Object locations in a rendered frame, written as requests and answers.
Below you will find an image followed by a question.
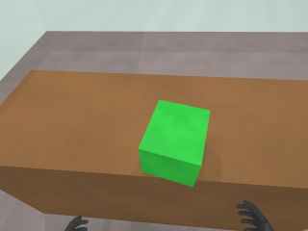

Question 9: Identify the robot right hand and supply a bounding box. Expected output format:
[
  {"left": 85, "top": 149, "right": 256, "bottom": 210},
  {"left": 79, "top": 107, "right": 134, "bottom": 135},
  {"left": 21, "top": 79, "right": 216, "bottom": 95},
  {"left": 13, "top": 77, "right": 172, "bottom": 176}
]
[{"left": 236, "top": 200, "right": 274, "bottom": 231}]

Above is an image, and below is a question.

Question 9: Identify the robot left hand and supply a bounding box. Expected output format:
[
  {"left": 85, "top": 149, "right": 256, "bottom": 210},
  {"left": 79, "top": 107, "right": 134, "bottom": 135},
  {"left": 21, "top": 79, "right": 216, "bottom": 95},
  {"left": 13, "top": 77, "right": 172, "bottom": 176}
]
[{"left": 64, "top": 216, "right": 89, "bottom": 231}]

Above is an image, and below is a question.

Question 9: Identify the pedestal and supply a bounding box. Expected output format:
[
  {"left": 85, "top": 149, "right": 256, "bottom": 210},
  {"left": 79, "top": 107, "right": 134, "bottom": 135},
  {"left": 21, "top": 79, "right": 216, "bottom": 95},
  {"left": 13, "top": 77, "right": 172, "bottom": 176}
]
[{"left": 0, "top": 69, "right": 308, "bottom": 231}]

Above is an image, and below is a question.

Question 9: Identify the carton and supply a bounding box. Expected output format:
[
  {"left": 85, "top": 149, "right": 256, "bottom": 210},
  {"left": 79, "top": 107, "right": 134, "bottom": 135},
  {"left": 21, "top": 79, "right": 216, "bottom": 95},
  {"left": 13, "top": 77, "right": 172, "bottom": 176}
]
[{"left": 139, "top": 100, "right": 211, "bottom": 187}]

